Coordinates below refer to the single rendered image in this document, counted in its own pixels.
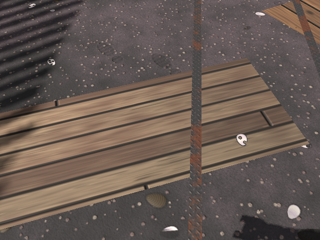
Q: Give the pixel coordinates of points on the right robot hand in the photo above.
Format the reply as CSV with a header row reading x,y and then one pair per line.
x,y
309,234

